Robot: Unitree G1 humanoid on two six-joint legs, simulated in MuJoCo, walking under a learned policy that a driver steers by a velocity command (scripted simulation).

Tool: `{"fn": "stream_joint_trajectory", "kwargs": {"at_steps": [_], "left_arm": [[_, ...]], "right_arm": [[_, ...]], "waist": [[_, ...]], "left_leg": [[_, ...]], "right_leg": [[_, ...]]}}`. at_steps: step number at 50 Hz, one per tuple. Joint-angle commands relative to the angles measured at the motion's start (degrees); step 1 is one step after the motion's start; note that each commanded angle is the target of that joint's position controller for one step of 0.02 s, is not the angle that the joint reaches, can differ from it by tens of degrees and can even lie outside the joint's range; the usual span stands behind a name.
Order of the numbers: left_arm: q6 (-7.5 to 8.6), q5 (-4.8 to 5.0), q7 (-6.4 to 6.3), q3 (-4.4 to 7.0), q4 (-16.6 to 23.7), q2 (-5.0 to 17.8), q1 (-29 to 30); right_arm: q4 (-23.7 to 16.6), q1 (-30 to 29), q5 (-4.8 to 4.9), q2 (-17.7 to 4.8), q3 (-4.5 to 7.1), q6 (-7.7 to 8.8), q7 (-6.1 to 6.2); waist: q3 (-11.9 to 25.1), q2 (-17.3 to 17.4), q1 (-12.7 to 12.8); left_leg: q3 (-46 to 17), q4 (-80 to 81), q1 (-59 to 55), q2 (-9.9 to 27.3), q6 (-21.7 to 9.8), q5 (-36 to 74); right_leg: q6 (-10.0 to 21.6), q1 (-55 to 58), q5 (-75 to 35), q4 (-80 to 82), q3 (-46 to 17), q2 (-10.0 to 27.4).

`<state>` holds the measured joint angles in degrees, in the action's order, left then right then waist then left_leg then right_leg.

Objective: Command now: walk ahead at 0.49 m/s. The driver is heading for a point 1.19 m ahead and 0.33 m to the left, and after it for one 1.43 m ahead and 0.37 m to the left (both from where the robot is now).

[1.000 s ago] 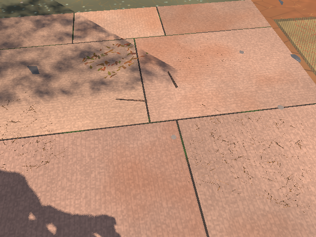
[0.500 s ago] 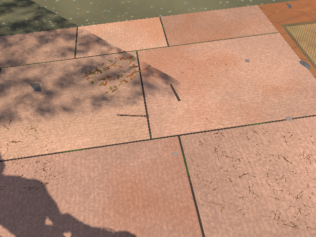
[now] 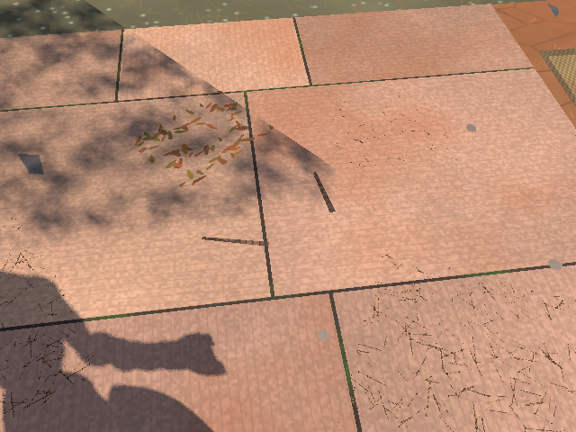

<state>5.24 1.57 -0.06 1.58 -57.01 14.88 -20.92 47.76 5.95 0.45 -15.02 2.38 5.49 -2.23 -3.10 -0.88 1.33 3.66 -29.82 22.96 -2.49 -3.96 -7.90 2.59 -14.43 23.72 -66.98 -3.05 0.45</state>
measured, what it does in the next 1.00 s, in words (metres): walks ahead, turning left: right foot, then left foot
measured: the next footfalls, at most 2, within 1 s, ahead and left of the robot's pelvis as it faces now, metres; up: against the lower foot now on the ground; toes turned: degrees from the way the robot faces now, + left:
right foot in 0.44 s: +0.43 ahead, -0.15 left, +0.00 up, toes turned -1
left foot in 0.98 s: +0.68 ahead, +0.12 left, +0.00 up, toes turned +20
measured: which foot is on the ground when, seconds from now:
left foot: down 0.00-0.46, up 0.48-0.96, down 0.98-1.00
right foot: up 0.00-0.42, down 0.44-1.00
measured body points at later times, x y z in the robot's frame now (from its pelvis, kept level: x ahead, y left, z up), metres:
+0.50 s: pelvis +0.29 -0.05 +0.00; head +0.32 -0.07 +0.45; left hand +0.48 +0.20 -0.09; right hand +0.27 -0.33 -0.15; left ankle +0.12 +0.08 -0.67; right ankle +0.39 -0.15 -0.73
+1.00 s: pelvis +0.56 +0.00 -0.01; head +0.59 +0.02 +0.44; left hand +0.49 +0.28 -0.15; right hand +0.82 -0.18 -0.10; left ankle +0.65 +0.11 -0.73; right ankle +0.40 -0.15 -0.71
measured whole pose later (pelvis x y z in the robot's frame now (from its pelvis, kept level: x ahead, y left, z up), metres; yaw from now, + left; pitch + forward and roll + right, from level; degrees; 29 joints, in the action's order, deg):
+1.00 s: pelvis +0.56 +0.00 -0.01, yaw +17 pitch +1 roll -1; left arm 2.2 0.5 -1.7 4.3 -53.8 16.0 -17.9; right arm 42.6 3.4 1.5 -14.6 4.0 2.2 -3.1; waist -3.2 0.5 1.6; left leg 4.2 -35.3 29.1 -0.2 -7.0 -6.9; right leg -1.8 2.7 26.2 -33.3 16.5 4.9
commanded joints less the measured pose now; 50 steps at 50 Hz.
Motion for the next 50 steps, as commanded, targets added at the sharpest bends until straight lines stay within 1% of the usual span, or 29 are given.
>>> {"fn": "stream_joint_trajectory", "kwargs": {"at_steps": [1, 3, 4, 6, 8, 11, 14, 16, 19, 20, 21, 22, 23, 24, 25, 26, 27, 28, 29, 30, 33, 37, 41, 43, 45, 47, 48, 49, 50], "left_arm": [[1.51, -0.10, -0.52, 1.91, 4.82, 6.80, 1.39], [0.07, -0.49, -0.63, 1.65, 4.74, 4.21, -0.18], [-0.50, -0.64, -0.72, 1.66, 5.22, 3.97, 0.69], [-0.93, -1.20, -0.92, 1.74, 7.36, 4.38, 5.49], [-0.70, -1.55, -0.77, 1.75, 9.04, 4.44, 10.06], [0.07, -1.35, -0.15, 1.20, 10.87, 3.22, 16.49], [0.38, -0.75, 0.64, 0.84, 12.67, 3.19, 21.92], [0.63, -0.51, 1.37, 0.83, 14.14, 3.72, 24.55], [1.02, -0.42, 2.24, 1.43, 14.98, 5.71, 23.47], [1.17, -0.51, 2.20, 2.09, 14.37, 6.98, 20.21], [1.25, -0.58, 1.86, 3.44, 12.05, 9.16, 12.03], [1.26, -1.36, 1.26, 4.80, 9.60, 12.99, 0.91], [0.66, -2.11, 0.99, 6.17, 8.27, 18.22, -4.78], [0.60, -1.84, 1.08, 4.63, 8.53, 12.84, -5.06], [0.72, -1.60, 0.95, 3.59, 9.07, 9.74, -0.33], [0.88, -1.55, 0.93, 3.02, 9.93, 7.96, 4.33], [1.11, -1.68, 1.11, 2.58, 10.05, 6.16, 7.72], [1.52, -2.05, 1.23, 2.18, 10.03, 4.71, 9.85], [1.76, -2.38, 1.33, 2.23, 9.67, 4.46, 10.74], [2.06, -2.49, 1.34, 2.39, 9.23, 4.62, 10.69], [2.35, -2.82, 0.62, 3.03, 7.98, 6.21, 9.69], [1.72, -2.60, -0.57, 3.41, 7.31, 7.72, 8.36], [0.48, -1.73, -1.22, 4.02, 5.92, 9.24, 4.04], [-0.52, -1.23, -1.25, 4.32, 5.36, 9.67, 2.54], [-1.45, -0.87, -1.41, 4.68, 5.64, 10.65, 3.23], [-2.31, -0.62, -1.85, 5.19, 6.47, 12.35, 4.65], [-2.78, -0.53, -1.99, 5.29, 6.87, 12.89, 5.53], [-2.80, -0.43, -2.10, 5.01, 7.46, 12.58, 6.31], [-2.01, -2.28, -1.88, 3.50, 9.65, 7.26, 4.38]], "right_arm": [[-0.81, 4.03, -1.20, -5.22, 1.24, 1.14, -0.05], [0.19, 4.37, -0.76, -4.95, 1.19, 1.44, -0.30], [0.88, 5.06, -0.50, -5.36, 1.24, 1.59, -0.18], [1.85, 6.88, -0.55, -7.14, 1.67, 1.55, 0.55], [2.64, 8.89, -0.41, -8.07, 1.87, 1.12, 1.35], [3.65, 11.61, 0.07, -8.96, 1.94, 0.61, 2.03], [5.52, 15.53, 0.56, -9.44, 2.02, 0.06, 2.15], [6.54, 17.17, 0.66, -9.46, 2.13, -0.69, 2.24], [6.85, 16.69, 0.70, -10.49, 2.63, -1.75, 2.57], [6.65, 15.93, 0.72, -10.79, 2.70, -2.05, 2.59], [6.36, 15.10, 0.56, -10.00, 2.32, -2.36, 2.55], [4.93, 14.86, -0.24, -7.89, 1.27, -2.29, 2.54], [4.08, 21.56, -0.23, -0.67, -0.78, -1.20, 2.13], [5.17, 20.47, 0.91, -4.26, -0.07, -0.07, 2.00], [3.85, 15.86, 2.69, -8.98, 1.42, 0.43, 1.95], [3.24, 12.94, 2.76, -8.97, 1.54, 0.45, 2.23], [3.14, 11.46, 2.08, -8.13, 1.81, 0.08, 2.62], [3.60, 12.39, 1.73, -7.23, 2.19, -0.82, 2.83], [3.97, 13.68, 1.69, -5.62, 2.10, -1.68, 2.75], [4.03, 14.15, 1.66, -4.13, 1.97, -2.39, 2.66], [2.04, 11.07, 1.34, -3.67, 2.26, -3.42, 2.72], [-0.56, 4.80, 0.77, -2.79, 1.99, -2.78, 1.55], [-4.31, -3.20, 0.62, -1.66, 1.19, -2.60, 0.08], [-6.27, -5.73, 0.75, -1.77, 1.12, -2.64, -0.70], [-7.72, -5.84, 0.95, -2.65, 1.51, -2.74, -1.41], [-7.77, -1.32, 1.11, -5.03, 2.79, -3.09, -1.59], [-6.54, 5.08, 1.35, -7.33, 4.09, -3.19, -1.42], [-4.18, 14.52, 1.40, -10.89, 6.13, -3.35, -0.54], [-3.21, 18.57, 1.02, -17.00, 7.68, -3.86, 0.92]], "waist": [[5.07, 2.77, -1.42], [4.11, 3.93, 0.14], [2.82, 4.00, 0.43], [0.54, 3.39, -0.28], [-0.37, 2.92, -1.55], [-0.90, 2.94, -3.75], [-1.55, 3.04, -5.81], [-2.00, 3.19, -6.14], [-0.33, 4.52, -3.94], [1.65, 5.20, -1.78], [6.45, 4.67, 2.52], [15.04, 1.77, 6.72], [23.19, -11.82, 4.50], [25.10, -11.41, 5.93], [15.55, -8.23, 5.10], [10.32, -5.38, 3.25], [6.43, -3.79, 1.71], [4.51, -4.78, -0.19], [3.91, -5.48, -1.30], [3.42, -4.88, -1.83], [1.20, -2.98, -2.20], [-0.37, -1.93, -0.68], [-2.77, -0.22, 2.38], [-3.26, -0.41, 2.80], [-2.20, -1.54, 1.39], [2.19, -4.04, -2.14], [5.84, -4.19, -5.92], [10.61, -2.18, -10.88], [14.68, 9.78, -9.12]], "left_leg": [[-21.78, 19.11, -16.85, 16.06, -9.80, 1.54], [-17.99, 22.00, -12.60, 14.92, -10.58, 3.60], [-16.19, 23.14, -10.91, 14.69, -10.84, 4.27], [-14.12, 24.92, -10.41, 14.50, -11.20, 4.68], [-12.02, 25.43, -11.92, 13.69, -10.43, 5.69], [-7.93, 25.21, -12.67, 11.64, -8.30, 7.20], [-7.57, 23.96, -17.13, 12.98, -8.00, 6.89], [-8.14, 21.76, -22.34, 15.07, -7.66, 8.43], [-9.02, 16.78, -28.04, 17.56, -6.19, 16.19], [-8.99, 12.46, -27.74, 16.94, -5.51, 24.27], [-7.47, 3.18, -25.41, 14.18, -4.22, 30.76], [-5.54, -12.10, -15.27, 10.90, -2.43, 22.57], [-2.17, -34.17, 8.87, 0.63, 2.04, -6.01], [-11.22, -42.46, 15.28, 0.29, 1.56, -25.18], [-12.00, -45.22, 19.54, 3.40, 0.71, -21.71], [-10.39, -43.26, 18.47, 6.63, 0.59, -16.20], [-9.90, -39.90, 16.57, 8.41, 0.91, -12.16], [-10.30, -37.46, 13.17, 9.99, 1.07, -9.16], [-10.09, -36.76, 10.54, 10.41, 1.35, -7.33], [-9.81, -36.47, 10.00, 10.61, 1.66, -6.22], [-10.68, -31.83, 14.56, 10.74, 2.53, 0.11], [-8.06, -18.13, 15.48, 9.95, 2.98, 10.44], [-4.15, -9.97, 17.89, 9.30, 1.89, 11.21], [-2.63, -7.90, 19.49, 8.66, 0.89, 7.94], [-0.18, -6.61, 16.68, 6.67, -0.75, 3.16], [3.27, -7.30, 7.83, 2.48, -3.02, -2.54], [4.09, -6.00, -0.90, 0.10, -4.66, -3.17], [1.86, -1.45, -16.14, -1.19, -7.06, 0.16], [-18.80, -0.13, -32.97, 11.20, -12.21, 4.55]], "right_leg": [[0.70, -18.30, -7.12, -3.51, -2.63, 7.25], [-0.06, -15.89, -7.87, 0.02, -2.06, 8.22], [-0.63, -16.67, -8.45, 2.18, -1.55, 8.69], [-2.08, -20.94, -13.18, 8.06, -0.95, 9.36], [-2.99, -23.59, -20.21, 15.80, -0.42, 9.17], [-3.13, -20.78, -29.39, 28.06, 1.92, 6.83], [-2.99, -20.20, -31.14, 33.79, 2.73, 5.30], [-1.99, -22.02, -28.48, 36.34, 2.23, 4.84], [0.27, -19.23, -21.60, 38.65, 2.49, 3.58], [1.20, -13.28, -19.74, 39.59, 3.58, 2.05], [2.75, -1.93, -20.25, 41.01, 4.74, 0.56], [5.94, 16.00, -21.29, 38.23, -1.77, 7.20], [14.04, 37.80, -11.03, 41.92, -27.11, 21.88], [14.54, 37.43, -5.24, 48.61, -37.56, 23.97], [11.39, 29.79, -4.74, 49.78, -28.27, 22.23], [9.43, 21.47, -8.02, 51.55, -20.16, 19.88], [8.25, 14.67, -11.23, 54.09, -14.63, 17.65], [6.96, 9.97, -14.21, 56.20, -9.41, 15.40], [6.76, 6.94, -16.37, 57.76, -6.32, 14.51], [7.18, 5.44, -19.50, 58.70, -3.60, 14.12], [7.80, 5.44, -25.23, 60.29, 2.61, 13.81], [6.78, 7.82, -27.42, 61.25, 9.10, 12.71], [6.59, 14.72, -30.02, 60.17, 12.32, 14.87], [6.24, 19.48, -33.90, 57.70, 13.40, 16.25], [5.20, 22.00, -45.43, 53.31, 15.01, 16.88], [3.90, 22.59, -64.00, 43.77, 16.36, 16.58], [2.91, 20.59, -67.78, 34.43, 17.04, 15.56], [0.63, 12.76, -60.61, 20.80, 17.88, 13.03], [-2.87, -6.65, -24.00, 0.74, 17.54, 6.93]]}}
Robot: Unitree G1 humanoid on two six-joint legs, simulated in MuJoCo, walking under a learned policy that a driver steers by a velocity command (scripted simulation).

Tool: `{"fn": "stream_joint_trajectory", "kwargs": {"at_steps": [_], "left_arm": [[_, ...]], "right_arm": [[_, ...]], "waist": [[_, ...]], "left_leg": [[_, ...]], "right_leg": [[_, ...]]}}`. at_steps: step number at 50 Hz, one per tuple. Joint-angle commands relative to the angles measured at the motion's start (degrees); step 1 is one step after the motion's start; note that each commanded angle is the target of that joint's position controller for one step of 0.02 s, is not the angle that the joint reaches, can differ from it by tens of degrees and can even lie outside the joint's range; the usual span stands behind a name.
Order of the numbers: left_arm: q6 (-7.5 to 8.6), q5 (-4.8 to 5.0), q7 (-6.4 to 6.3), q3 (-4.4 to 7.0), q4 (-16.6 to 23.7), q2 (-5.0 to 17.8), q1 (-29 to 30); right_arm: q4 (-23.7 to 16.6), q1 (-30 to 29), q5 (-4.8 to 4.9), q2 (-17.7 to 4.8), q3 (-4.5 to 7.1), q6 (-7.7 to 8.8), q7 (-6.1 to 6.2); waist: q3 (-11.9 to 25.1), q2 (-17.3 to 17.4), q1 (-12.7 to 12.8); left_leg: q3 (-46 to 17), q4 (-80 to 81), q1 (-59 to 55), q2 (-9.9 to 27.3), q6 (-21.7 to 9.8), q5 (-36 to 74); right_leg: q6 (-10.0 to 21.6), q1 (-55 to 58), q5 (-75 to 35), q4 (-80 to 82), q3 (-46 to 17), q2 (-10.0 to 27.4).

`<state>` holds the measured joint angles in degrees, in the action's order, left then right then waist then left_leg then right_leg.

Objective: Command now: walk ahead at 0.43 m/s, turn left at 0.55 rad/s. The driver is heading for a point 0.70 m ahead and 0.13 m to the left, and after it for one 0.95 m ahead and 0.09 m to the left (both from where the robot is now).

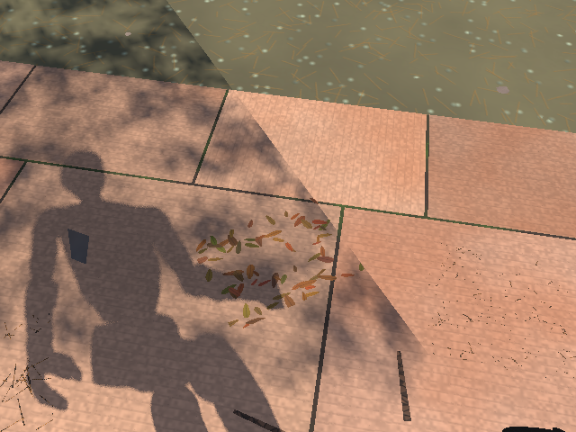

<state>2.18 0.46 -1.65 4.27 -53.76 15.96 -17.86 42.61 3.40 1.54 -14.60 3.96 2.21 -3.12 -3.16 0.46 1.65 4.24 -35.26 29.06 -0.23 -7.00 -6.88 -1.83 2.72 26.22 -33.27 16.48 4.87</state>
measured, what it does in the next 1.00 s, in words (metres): walks ahead, turning left: right foot, then left foot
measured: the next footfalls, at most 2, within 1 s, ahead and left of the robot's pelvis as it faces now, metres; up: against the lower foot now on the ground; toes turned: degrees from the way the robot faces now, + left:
right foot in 0.46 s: +0.35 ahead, -0.08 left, +0.00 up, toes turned +23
left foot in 0.82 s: +0.19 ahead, +0.13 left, +0.00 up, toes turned +20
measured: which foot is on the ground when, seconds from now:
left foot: down 0.00-0.46, up 0.48-0.80, down 0.82-1.00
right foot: down 0.00-0.00, up 0.02-0.44, down 0.46-1.00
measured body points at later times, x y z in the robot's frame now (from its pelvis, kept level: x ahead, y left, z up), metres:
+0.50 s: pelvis +0.20 -0.01 +0.01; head +0.23 +0.00 +0.46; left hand +0.30 +0.30 -0.07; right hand +0.41 -0.26 -0.09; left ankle +0.11 +0.08 -0.70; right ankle +0.31 -0.10 -0.72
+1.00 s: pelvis +0.22 +0.02 +0.02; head +0.22 +0.04 +0.47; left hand +0.21 +0.30 -0.11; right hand +0.43 -0.16 -0.09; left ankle +0.16 +0.12 -0.71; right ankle +0.31 -0.10 -0.71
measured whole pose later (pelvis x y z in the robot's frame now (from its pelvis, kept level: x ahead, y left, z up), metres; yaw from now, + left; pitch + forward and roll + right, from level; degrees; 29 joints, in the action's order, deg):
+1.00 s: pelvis +0.22 +0.02 +0.02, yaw +23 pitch -1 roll -1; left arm 0.5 -1.2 -0.6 1.8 -47.9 14.9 -11.1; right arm 44.2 12.5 -1.3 -12.6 1.4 -0.3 0.5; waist -1.0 -1.4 1.7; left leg -2.6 -30.0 11.2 -1.0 -0.7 -17.9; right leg -2.5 -15.4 10.6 -27.0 -0.5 1.8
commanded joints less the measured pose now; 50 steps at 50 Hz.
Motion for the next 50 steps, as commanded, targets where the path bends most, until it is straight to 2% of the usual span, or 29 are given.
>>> {"fn": "stream_joint_trajectory", "kwargs": {"at_steps": [1, 2, 3, 4, 5, 6, 9, 12, 15, 18, 21, 22, 23, 24, 25, 26, 27, 28, 31, 34, 36, 38, 40, 41, 42, 43, 44, 46, 50], "left_arm": [[3.37, -0.85, 0.51, -0.72, 8.85, 2.66, -0.89], [5.04, 1.17, 1.25, 0.33, 9.80, 7.45, 5.57], [5.68, 1.93, 1.33, 0.27, 10.70, 7.47, 7.61], [5.57, 0.74, 0.76, 0.49, 9.68, 7.18, 7.20], [4.87, -0.50, 0.28, 1.17, 9.40, 8.29, 6.91], [3.86, -0.75, 0.23, 1.42, 9.55, 8.42, 6.23], [1.97, -1.30, -0.20, 0.89, 10.65, 5.68, 5.58], [1.37, -1.30, -0.35, 0.37, 12.37, 4.80, 9.40], [1.15, -0.77, 0.28, 0.08, 13.88, 4.84, 13.97], [1.23, -0.59, 0.87, 0.24, 15.06, 5.80, 16.66], [2.09, -0.64, 1.28, 1.03, 15.03, 7.39, 14.30], [2.59, -0.78, 1.27, 1.24, 14.62, 7.61, 12.13], [2.86, -1.71, 0.87, 1.83, 14.70, 10.32, 9.88], [2.28, -2.83, 0.32, 2.12, 15.55, 13.33, 10.24], [1.39, -3.04, 0.62, 2.04, 14.08, 11.72, 6.56], [1.26, -1.92, 0.85, 1.27, 15.30, 8.71, 7.77], [0.90, -1.62, 0.92, 0.71, 15.55, 6.71, 9.23], [0.50, -1.39, 1.00, 0.26, 15.87, 6.00, 10.79], [-0.67, -1.50, 0.85, 0.07, 15.29, 6.50, 13.20], [-1.14, -1.26, 0.68, 0.27, 14.56, 7.02, 12.66], [-1.43, -0.87, 0.73, 0.60, 13.81, 8.24, 11.14], [-1.77, -0.36, 0.80, 0.45, 13.32, 8.56, 11.15], [-1.75, 0.23, 0.97, -0.15, 11.96, 7.40, 8.92], [-1.31, -0.51, 1.31, -0.73, 11.70, 5.94, 7.62], [-0.65, -1.70, 1.66, -1.56, 12.33, 2.45, 6.13], [-0.54, -2.32, 1.47, -1.56, 12.36, 3.35, 9.50], [-0.55, -2.21, 1.45, -1.33, 12.05, 4.11, 10.78], [-0.89, -2.07, 0.94, -1.08, 10.67, 4.86, 9.83], [-0.76, -1.48, 0.75, -0.89, 8.32, 5.10, 8.06]], "right_arm": [[-0.74, 17.83, -1.09, -19.55, 5.74, 0.22, 1.57], [-1.37, 17.14, -1.47, -14.72, 4.24, 0.83, 1.15], [-1.67, 14.12, -1.32, -12.18, 3.60, 1.43, 1.14], [-2.11, 10.56, -0.60, -10.68, 3.30, 1.59, 1.20], [-2.84, 7.85, -0.33, -8.79, 2.80, 1.37, 1.55], [-3.60, 6.70, -1.02, -8.51, 2.52, 1.13, 1.85], [-3.63, 7.31, -1.45, -11.13, 3.31, 0.92, 2.73], [-3.61, 8.00, -0.46, -11.58, 3.46, -0.52, 4.02], [-3.83, 8.66, -0.24, -11.44, 3.36, -2.16, 5.03], [-4.08, 9.03, -0.54, -11.21, 3.19, -3.14, 5.37], [-5.29, 6.90, -0.44, -10.54, 2.80, -3.42, 5.52], [-5.91, 5.44, -0.29, -10.08, 2.53, -3.40, 5.59], [-6.91, 6.26, -1.01, -7.74, 1.74, -3.18, 5.57], [-6.54, 13.48, -2.04, -4.61, 1.00, -2.84, 5.52], [-6.62, 16.56, -1.25, -8.11, 1.56, -2.72, 5.42], [-4.96, 16.07, -0.99, -12.49, 2.76, -3.07, 5.51], [-4.43, 12.99, -0.73, -13.08, 3.16, -3.94, 5.74], [-4.07, 11.70, -0.69, -12.06, 3.05, -4.90, 5.99], [-4.77, 10.89, -0.55, -7.48, 1.72, -5.48, 5.63], [-5.15, 9.10, -1.09, -5.32, 0.53, -4.91, 5.32], [-5.09, 8.16, -1.09, -5.96, 0.44, -4.70, 4.95], [-4.03, 9.55, -1.09, -6.42, 0.63, -4.59, 4.52], [-3.09, 10.67, -1.72, -6.87, 0.68, -4.45, 4.09], [-3.75, 10.81, -2.51, -9.51, 0.98, -4.44, 4.32], [-3.63, 8.29, -2.90, -12.31, 1.45, -4.55, 4.48], [-4.23, 5.68, -3.25, -7.46, 0.15, -3.97, 3.96], [-4.08, 4.44, -3.62, -5.17, -0.60, -3.29, 3.69], [-2.85, 5.74, -3.41, -6.16, -0.45, -2.07, 3.52], [-1.03, 8.70, -2.53, -5.87, -0.78, -1.25, 3.93]], "waist": [[23.10, 13.84, -4.94], [21.53, 5.52, -8.07], [14.72, 3.45, -6.53], [10.13, -1.67, -3.86], [8.00, -1.42, -2.15], [7.50, -0.37, -0.75], [8.18, 0.99, 0.41], [9.70, 3.27, -0.71], [10.34, 5.27, -2.61], [9.35, 6.29, -3.55], [8.61, 8.22, -1.65], [8.54, 8.22, 0.19], [11.62, 4.24, 0.14], [14.77, -9.76, -4.32], [17.46, -18.14, -4.03], [15.13, -10.87, -2.85], [12.40, -6.80, -2.18], [10.32, -5.22, -2.19], [7.63, -8.24, -3.32], [9.54, -10.93, -1.91], [10.31, -11.87, -0.59], [9.79, -11.19, -1.44], [8.15, -9.22, -2.37], [8.58, -4.24, -1.57], [7.91, 8.41, 2.06], [6.17, 9.14, 0.35], [4.22, 7.73, 0.38], [2.57, 7.98, -0.13], [1.35, 4.02, -0.38]], "left_leg": [[-50.88, 14.24, -50.38, 20.96, -20.41, 6.36], [-44.73, 15.94, -49.10, 19.84, -17.28, 15.06], [-34.08, 14.51, -41.70, 17.61, -14.93, 23.70], [-26.98, 14.31, -33.33, 14.25, -12.06, 27.17], [-23.09, 15.28, -26.84, 12.49, -10.61, 28.81], [-21.57, 16.40, -21.84, 11.40, -10.12, 31.22], [-17.68, 16.59, -16.83, 8.98, -9.95, 39.61], [-16.15, 14.79, -16.64, 6.57, -7.36, 36.97], [-18.23, 13.25, -17.14, 5.93, -4.91, 28.84], [-23.12, 10.66, -18.79, 6.68, -4.21, 22.40], [-29.01, 6.87, -20.53, 6.28, -2.80, 16.70], [-29.04, 4.29, -19.56, 4.36, -1.12, 13.83], [-26.58, -2.61, -15.48, 1.22, 1.41, 5.81], [-18.57, -14.68, -5.37, -6.72, 4.96, -24.98], [-14.59, -26.06, 2.90, -7.76, 7.85, -36.96], [-15.86, -33.72, 4.31, -5.18, 9.56, -33.00], [-14.70, -36.76, 5.26, -4.25, 10.63, -28.74], [-14.21, -37.18, 4.62, -3.67, 11.39, -26.32], [-10.06, -28.45, -1.58, -2.68, 12.08, -21.12], [-7.23, -14.44, -7.64, -0.77, 11.89, -20.21], [-6.32, -7.40, -10.55, -0.16, 11.18, -17.26], [-5.13, 1.68, -14.86, -0.44, 9.72, -11.25], [-5.29, 13.10, -22.32, -0.47, 6.68, -2.82], [-12.16, 14.27, -26.41, 5.43, 4.10, 0.82], [-18.43, 14.74, -20.99, 11.49, -0.29, -0.62], [-19.24, 17.26, -13.34, 11.75, -1.79, -9.36], [-17.12, 17.56, -11.65, 8.95, 0.32, -14.79], [-14.98, 17.04, -10.63, 6.39, 3.15, -15.19], [-13.37, 15.10, -12.07, 5.02, 4.02, -9.22]], "right_leg": [[-0.82, -40.15, 10.67, -48.90, -14.52, -9.26], [0.28, -44.88, 8.40, -50.33, -22.10, -5.62], [1.23, -45.51, 4.06, -46.82, -21.38, -3.29], [0.99, -43.33, 0.48, -41.65, -20.89, -0.75], [0.57, -40.15, -1.73, -37.71, -20.53, 0.68], [0.15, -36.32, -3.13, -36.25, -20.63, 0.99], [-1.98, -34.11, -7.44, -28.37, -19.33, -0.82], [-3.23, -33.74, -14.77, -17.89, -19.20, -2.90], [-3.50, -32.00, -20.96, -9.48, -19.91, -4.69], [-3.19, -31.38, -19.05, -3.87, -21.23, -6.13], [-1.26, -27.06, -17.72, 4.29, -22.03, -6.76], [0.09, -22.19, -24.58, 10.70, -21.52, -5.96], [3.07, -12.87, -36.29, 11.47, -26.64, 1.68], [10.66, -1.42, -61.00, 8.43, -38.32, 14.13], [19.52, 1.42, -58.60, 11.10, -52.49, 21.99], [19.34, -0.73, -50.88, 11.35, -49.35, 19.04], [16.63, -3.62, -45.91, 10.61, -41.53, 15.01], [15.13, -7.37, -41.74, 11.48, -36.93, 12.06], [13.64, -14.68, -34.19, 14.72, -28.60, 6.60], [14.35, -13.60, -34.22, 14.60, -26.56, 6.53], [15.02, -12.40, -32.06, 14.34, -27.86, 7.83], [14.24, -13.80, -26.68, 13.51, -28.17, 7.78], [10.13, -19.09, -19.62, 12.45, -26.69, 5.80], [6.06, -23.30, -14.10, 8.88, -24.24, 3.59], [1.74, -23.35, -7.31, 5.52, -16.64, -3.00], [-0.03, -18.00, -8.48, 5.82, -17.06, -2.92], [-0.46, -16.05, -12.81, 6.88, -17.48, -2.81], [-0.66, -14.33, -16.84, 7.18, -17.61, -2.42], [-0.16, -14.33, -18.72, 7.97, -18.07, -1.88]]}}
Over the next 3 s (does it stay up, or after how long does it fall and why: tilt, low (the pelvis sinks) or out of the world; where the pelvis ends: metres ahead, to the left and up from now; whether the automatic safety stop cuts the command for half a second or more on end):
stays up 0.68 0.17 0.02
